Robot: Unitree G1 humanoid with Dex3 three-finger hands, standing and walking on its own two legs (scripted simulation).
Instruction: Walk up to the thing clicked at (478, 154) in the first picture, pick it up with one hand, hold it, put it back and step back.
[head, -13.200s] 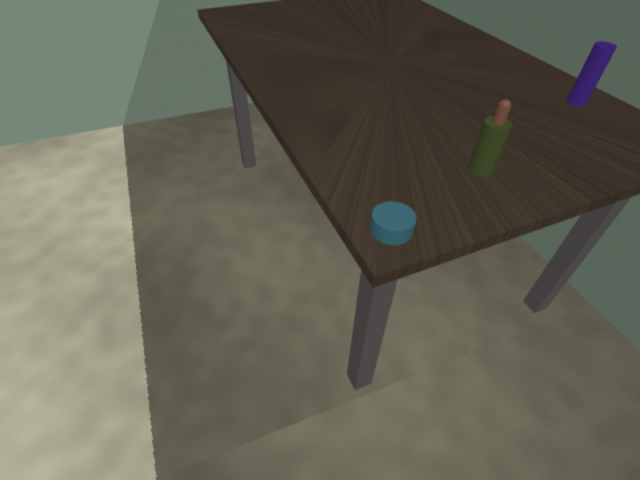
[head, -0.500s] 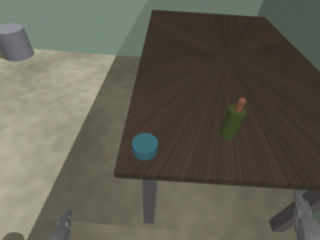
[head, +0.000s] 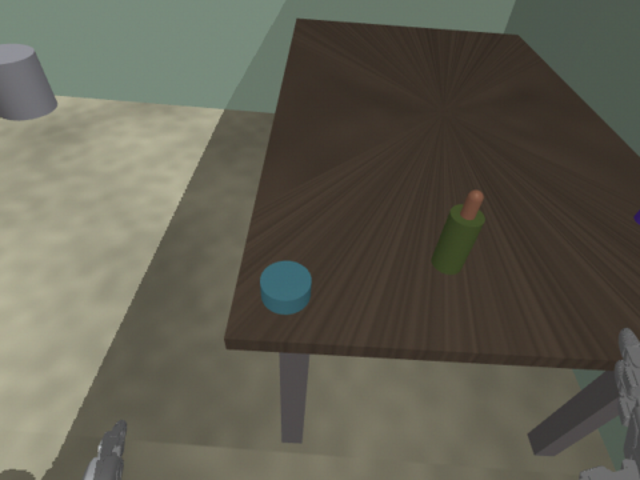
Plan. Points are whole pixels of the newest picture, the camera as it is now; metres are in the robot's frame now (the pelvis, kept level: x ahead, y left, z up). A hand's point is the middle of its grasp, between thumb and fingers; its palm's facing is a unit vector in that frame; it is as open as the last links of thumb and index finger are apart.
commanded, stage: rise first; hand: right
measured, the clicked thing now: (460, 230) +0.52 -0.23 +0.04
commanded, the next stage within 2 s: go down in 0.52 s
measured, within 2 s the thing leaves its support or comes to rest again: neither
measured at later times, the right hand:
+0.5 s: hand (606, 425) +0.18 -0.26 +0.11, palm faces +0.32 +0.84 -0.43, open 17.3 cm
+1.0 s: hand (621, 381) +0.21 -0.28 +0.12, palm faces +0.33 +0.88 -0.33, open 17.5 cm
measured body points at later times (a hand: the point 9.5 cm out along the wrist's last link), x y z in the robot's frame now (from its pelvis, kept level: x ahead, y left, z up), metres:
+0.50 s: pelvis -0.01 +0.00 +0.00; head -0.01 +0.02 +0.45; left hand +0.15 +0.26 -0.10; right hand +0.16 -0.30 +0.13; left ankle -0.03 +0.12 -0.74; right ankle +0.03 -0.14 -0.74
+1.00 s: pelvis -0.01 +0.00 +0.00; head -0.02 +0.02 +0.45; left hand +0.16 +0.26 -0.09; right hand +0.19 -0.33 +0.14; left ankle -0.03 +0.12 -0.74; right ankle +0.03 -0.14 -0.74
